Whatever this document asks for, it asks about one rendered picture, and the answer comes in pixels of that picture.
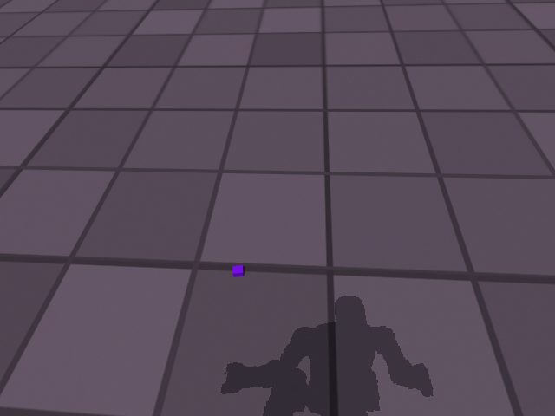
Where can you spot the small box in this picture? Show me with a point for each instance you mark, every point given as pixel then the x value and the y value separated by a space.
pixel 238 271

